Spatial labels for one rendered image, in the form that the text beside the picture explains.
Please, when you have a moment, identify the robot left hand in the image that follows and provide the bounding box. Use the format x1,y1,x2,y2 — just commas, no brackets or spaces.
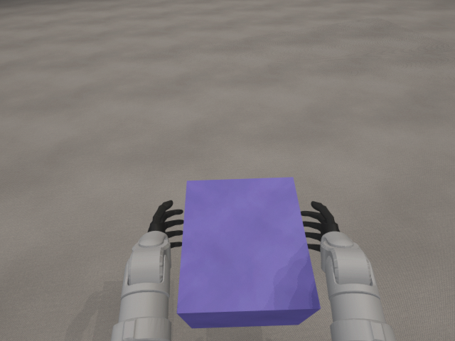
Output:
148,200,184,248

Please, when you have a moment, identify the right robot forearm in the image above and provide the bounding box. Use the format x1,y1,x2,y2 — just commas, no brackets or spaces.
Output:
320,232,396,341

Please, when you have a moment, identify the carton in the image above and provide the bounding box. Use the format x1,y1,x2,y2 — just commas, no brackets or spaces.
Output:
177,177,321,328

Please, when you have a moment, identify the left robot forearm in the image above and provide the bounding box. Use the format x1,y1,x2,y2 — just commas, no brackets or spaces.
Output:
111,231,171,341

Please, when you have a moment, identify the robot right hand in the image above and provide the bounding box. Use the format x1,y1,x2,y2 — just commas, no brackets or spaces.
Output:
301,201,339,252

